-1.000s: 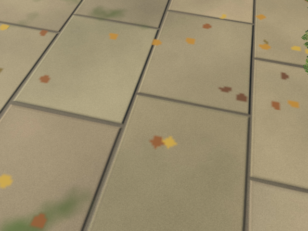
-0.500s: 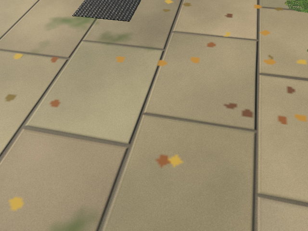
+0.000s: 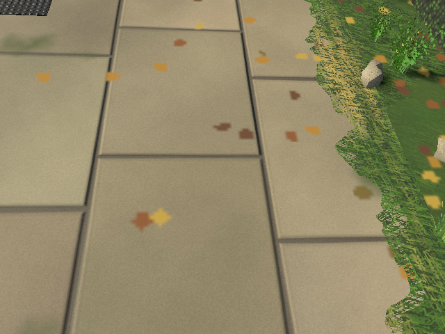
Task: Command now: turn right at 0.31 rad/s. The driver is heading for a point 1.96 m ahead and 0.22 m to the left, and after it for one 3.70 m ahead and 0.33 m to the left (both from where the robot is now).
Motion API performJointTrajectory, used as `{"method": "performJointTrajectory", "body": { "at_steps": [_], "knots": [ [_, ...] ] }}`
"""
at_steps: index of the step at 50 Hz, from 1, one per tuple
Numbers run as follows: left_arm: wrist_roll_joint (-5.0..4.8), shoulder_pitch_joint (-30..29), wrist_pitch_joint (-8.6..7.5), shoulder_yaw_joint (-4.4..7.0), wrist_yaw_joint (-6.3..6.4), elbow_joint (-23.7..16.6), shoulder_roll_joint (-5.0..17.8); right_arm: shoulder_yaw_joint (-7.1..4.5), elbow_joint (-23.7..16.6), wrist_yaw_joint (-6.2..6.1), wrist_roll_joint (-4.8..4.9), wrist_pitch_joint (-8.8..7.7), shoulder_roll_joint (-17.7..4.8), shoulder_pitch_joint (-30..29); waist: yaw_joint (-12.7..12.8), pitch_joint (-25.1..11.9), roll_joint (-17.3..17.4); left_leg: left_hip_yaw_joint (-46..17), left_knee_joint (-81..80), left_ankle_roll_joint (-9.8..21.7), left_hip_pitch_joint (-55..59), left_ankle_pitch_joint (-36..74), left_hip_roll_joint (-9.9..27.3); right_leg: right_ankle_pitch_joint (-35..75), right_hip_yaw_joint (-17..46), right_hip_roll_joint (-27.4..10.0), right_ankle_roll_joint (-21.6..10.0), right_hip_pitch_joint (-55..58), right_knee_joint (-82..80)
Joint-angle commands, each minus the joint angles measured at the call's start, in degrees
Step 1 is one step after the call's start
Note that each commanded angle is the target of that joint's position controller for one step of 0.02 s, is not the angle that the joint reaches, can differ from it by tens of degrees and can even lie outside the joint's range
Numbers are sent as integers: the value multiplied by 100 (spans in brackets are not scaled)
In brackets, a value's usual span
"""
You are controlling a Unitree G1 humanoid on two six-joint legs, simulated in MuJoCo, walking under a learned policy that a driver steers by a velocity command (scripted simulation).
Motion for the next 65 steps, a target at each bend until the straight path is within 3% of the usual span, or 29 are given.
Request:
{"method": "performJointTrajectory", "body": {
  "at_steps": [1, 6, 8, 9, 10, 11, 12, 14, 16, 18, 19, 21, 24, 37, 38, 40, 41, 43, 45, 47, 49, 50, 51, 52, 53, 55, 59, 62, 65],
  "knots": [
    [-13, -26, -3, -8, 1, -321, 257, -207, -180, 13, 7, -85, -866, 221, -98, -403, 1155, -1019, -389, 991, 888, 2781, 1384, -61, -22, -44, 55, -295, -567],
    [-81, -152, -19, -158, 80, -333, 146, -233, -52, 138, -26, -39, -1023, 207, -158, -452, 1374, -939, -125, 984, 464, 2921, 1348, -135, -541, -97, -148, 907, -2255],
    [-69, 125, -89, -214, 121, -204, 61, -232, 13, 157, 35, 21, -1034, 118, 79, -453, 1190, -850, 175, 761, 213, 2818, 1233, 930, -677, -114, -290, 1635, -3711],
    [-7, 147, -158, -228, 155, -178, 145, -208, 65, 156, 40, 25, -958, 212, 112, -467, 958, -814, 288, 461, -167, 2346, 1159, 1737, -364, -318, -363, 2227, -4452],
    [112, 238, -253, -205, 201, -194, 476, -133, -15, 183, 39, 9, -687, 347, 7, -743, 164, -540, 809, 121, -705, 1239, 844, 2064, 730, -1265, -505, 2920, -4686],
    [38, -153, -296, -191, 223, -257, 753, -7, -59, 168, 92, 23, -281, 484, -260, -498, -705, -112, 597, -137, -855, -738, 199, 3509, 1498, -2181, -1047, 2294, -4483],
    [8, -206, -334, -262, 222, -194, 439, -45, 96, 107, 60, 117, -507, 359, -37, -438, -677, -279, 885, -154, -370, -1349, 270, 3161, 1390, -2174, -1367, 1826, -4407],
    [38, -514, -378, -385, 241, -149, 188, -75, 161, 128, 73, 155, -591, 201, -145, -154, -599, -330, 604, -141, -343, -888, 156, 2557, 995, -1683, -1123, 1715, -4445],
    [-27, -486, -408, -394, 305, -34, 263, -64, 306, 159, 29, 109, -597, 337, -219, -248, -616, -336, -13, -192, 58, 193, 188, 2610, 654, -1333, -825, 1745, -4319],
    [-62, -288, -428, -404, 293, 96, 260, -28, 481, 157, -1, 27, -625, 421, -123, -377, -340, -473, -303, -283, 483, 746, 397, 1995, 591, -1133, -628, 1624, -4338],
    [-69, -189, -423, -400, 275, 168, 243, -49, 588, 164, 43, 16, -707, 413, -40, -189, -101, -531, -242, -291, 302, 642, 413, 1546, 545, -1002, -576, 1557, -4482],
    [-49, -181, -416, -407, 285, 333, 231, -21, 752, 177, 47, 8, -580, 410, -76, 64, 103, -570, -374, -288, 160, 629, 451, 1423, 499, -956, -563, 1570, -4446],
    [-55, -121, -455, -410, 283, 519, 216, -7, 963, 141, 42, -21, -549, 437, -73, -62, 291, -613, -460, -246, 228, 794, 492, 1868, 416, -931, -588, 1714, -4305],
    [-62, 196, -486, -495, 330, 1237, 96, 58, 1657, 70, 59, -7, -427, 467, -73, -52, 296, -641, -434, -149, 390, 754, 550, 1872, 298, -856, -556, 1566, -4336],
    [-56, 282, -478, -497, 331, 1294, 94, 67, 1710, 70, 52, -1, -401, 520, -62, -166, 261, -585, -404, -129, 417, 312, 477, 1304, 289, -803, -580, 1598, -4385],
    [-45, 392, -409, -400, 328, 1336, 319, 24, 1711, 86, 19, 34, -452, 551, -46, -11, 27, -334, 49, -5, 86, -1218, 146, -659, 422, -708, -790, 1347, -4398],
    [-25, 474, -369, -361, 310, 1335, 374, 15, 1665, 110, -15, 53, -448, 485, 0, 268, -51, -303, 249, 57, -334, -1835, 50, -1561, 650, -802, -925, 1151, -4510],
    [-17, 829, -345, -297, 280, 1405, 415, 53, 1521, 173, -76, 32, -243, 268, 146, 674, -345, -84, 933, 94, -1083, -1790, -110, -2481, 1483, -1343, -1257, 1128, -4942],
    [4, 928, -387, -241, 268, 1437, 447, 82, 1393, 223, -118, -81, -113, 170, 149, 714, -526, 3, 1479, 155, -1278, -1108, 20, -2248, 2062, -1869, -1538, 1227, -5222],
    [2, 667, -455, -213, 239, 1356, 440, 50, 1391, 267, -52, -213, -166, 386, -76, 548, -390, -3, 1113, 262, -822, -1076, 59, -1648, 1740, -1779, -1480, 1101, -5074],
    [-52, 129, -508, -211, 205, 1164, 317, 14, 1733, 252, 7, -312, -129, 1339, -551, 458, -99, 13, 80, 372, 862, -772, -130, -1309, 930, -1206, -1173, 51, -4346],
    [-33, -155, -572, -281, 180, 985, 34, -68, 1890, 181, -40, -366, -432, 1965, -787, 421, 693, -1184, -729, 491, 1674, -1510, 662, -894, 273, -711, -923, -789, -3079],
    [-29, -371, -643, -375, 135, 733, -322, -234, 2049, 174, 14, -377, -1017, 2579, -915, 347, 1981, -3391, -1731, 936, 2085, -2971, 1844, -518, -736, -4, -697, -1733, -1441],
    [152, -472, -681, -286, 118, 686, 112, -222, 2070, 174, -2, -345, -887, 2398, -669, 731, 1276, -3650, -1730, 1115, 1674, -2825, 2192, -469, -491, -336, -762, -2022, -514],
    [137, -311, -727, -282, 60, 781, 45, -158, 1898, 197, -16, -381, -623, 1954, -374, 788, 757, -3229, -1668, 1049, 1420, -2421, 1980, 11, -316, -545, -810, -1964, -154],
    [75, -44, -794, -292, -40, 933, -87, -105, 1725, 202, -3, -482, -439, 1520, -90, 596, 620, -2316, -1727, 842, 1334, -1195, 1555, 715, -361, -770, -741, -1703, -61],
    [122, -424, -701, -302, -86, 780, -207, -9, 1921, 179, 42, -591, -214, 1940, -116, 384, 730, -1204, -1504, 772, 1514, 1522, 1186, 1226, -763, -756, -495, -1769, -146],
    [78, -1199, -670, -374, -81, 426, -341, 35, 1951, 159, 23, -585, -200, 2020, -223, 505, 805, -779, -1472, 769, 1236, 2399, 1001, 1499, -1033, -644, -397, -1621, -987],
    [20, -1683, -661, -438, -72, 173, -401, 32, 1977, 140, 11, -586, -310, 2058, -294, 584, 984, -575, -1485, 758, 1013, 2839, 987, 1770, -1222, -480, -510, -942, -2055]
  ]
}}
Next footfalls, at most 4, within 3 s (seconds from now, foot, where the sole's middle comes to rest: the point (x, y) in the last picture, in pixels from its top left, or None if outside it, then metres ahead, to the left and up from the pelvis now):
0.20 right None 0.01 -0.12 -0.78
1.42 right None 0.40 -0.09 -0.78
1.98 left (197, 256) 0.72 0.05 -0.78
2.54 right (252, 186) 1.01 -0.14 -0.78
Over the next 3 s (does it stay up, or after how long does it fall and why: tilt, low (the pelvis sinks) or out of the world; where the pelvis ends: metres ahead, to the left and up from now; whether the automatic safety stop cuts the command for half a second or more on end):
stays up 1.09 -0.06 -0.01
